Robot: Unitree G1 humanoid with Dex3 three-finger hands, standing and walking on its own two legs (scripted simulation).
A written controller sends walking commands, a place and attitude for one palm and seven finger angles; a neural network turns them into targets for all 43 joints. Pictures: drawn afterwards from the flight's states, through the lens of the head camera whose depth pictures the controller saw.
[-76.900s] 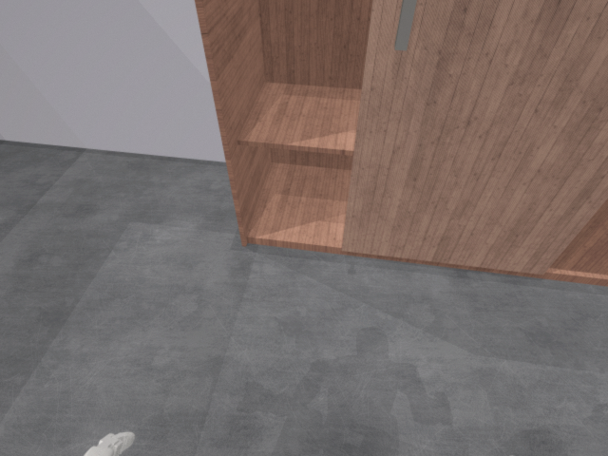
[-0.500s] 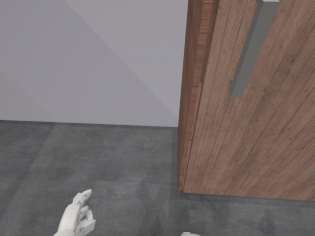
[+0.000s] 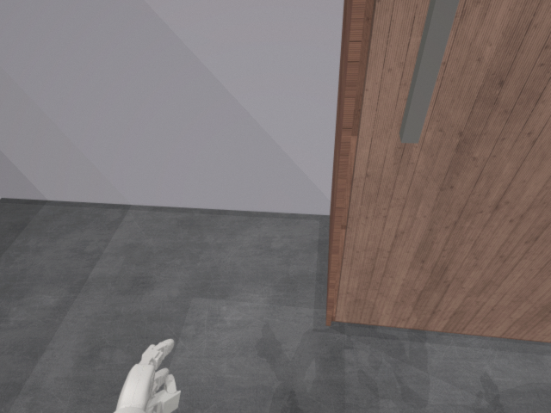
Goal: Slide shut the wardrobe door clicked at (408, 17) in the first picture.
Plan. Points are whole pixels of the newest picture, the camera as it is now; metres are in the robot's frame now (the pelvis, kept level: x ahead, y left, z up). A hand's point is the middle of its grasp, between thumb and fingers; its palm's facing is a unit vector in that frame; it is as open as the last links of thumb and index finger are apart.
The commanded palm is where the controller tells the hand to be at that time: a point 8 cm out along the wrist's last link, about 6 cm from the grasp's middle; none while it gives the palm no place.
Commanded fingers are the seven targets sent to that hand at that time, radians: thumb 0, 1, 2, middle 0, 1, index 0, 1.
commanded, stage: stop stepping back and stand still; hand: right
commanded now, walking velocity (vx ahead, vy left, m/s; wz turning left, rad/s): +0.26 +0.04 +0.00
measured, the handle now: (422, 67) +0.54 -0.22 +0.24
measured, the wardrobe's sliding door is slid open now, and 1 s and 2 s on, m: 0.01 0.01 0.01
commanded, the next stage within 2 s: let the arm hang, fingers relaxed in 0.72 s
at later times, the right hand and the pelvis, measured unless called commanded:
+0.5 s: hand out of the picture +0.10 -0.31 +0.18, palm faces +0.55 +0.79 -0.27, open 7.4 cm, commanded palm +0.02 -0.33 +0.19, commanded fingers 0.00 -0.90 -0.90 0.20 0.30 0.20 0.30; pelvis -0.11 -0.03 +0.00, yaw -2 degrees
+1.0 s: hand out of the picture +0.05 -0.27 -0.09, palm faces +0.21 +0.92 -0.33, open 7.4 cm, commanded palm none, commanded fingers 0.00 -0.90 -0.90 0.20 0.30 0.20 0.30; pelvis -0.11 -0.03 -0.02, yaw -8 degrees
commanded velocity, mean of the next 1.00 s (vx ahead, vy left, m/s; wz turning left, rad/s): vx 0.13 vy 0.04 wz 0.00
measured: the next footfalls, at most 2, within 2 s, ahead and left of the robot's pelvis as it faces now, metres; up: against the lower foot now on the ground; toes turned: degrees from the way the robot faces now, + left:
right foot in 0.44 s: -0.06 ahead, -0.16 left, +0.00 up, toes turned -4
left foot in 0.70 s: -0.02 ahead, +0.07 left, +0.00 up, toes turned -7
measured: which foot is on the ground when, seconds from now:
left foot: down 0.00-0.44, up 0.46-0.68, down 0.70-1.00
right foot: down 0.00-0.20, up 0.22-0.42, down 0.44-1.00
